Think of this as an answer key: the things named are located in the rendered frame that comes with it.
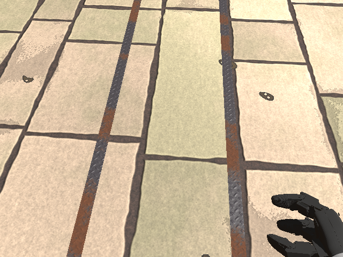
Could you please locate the right robot hand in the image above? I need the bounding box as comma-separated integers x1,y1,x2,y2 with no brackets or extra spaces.
267,192,343,257

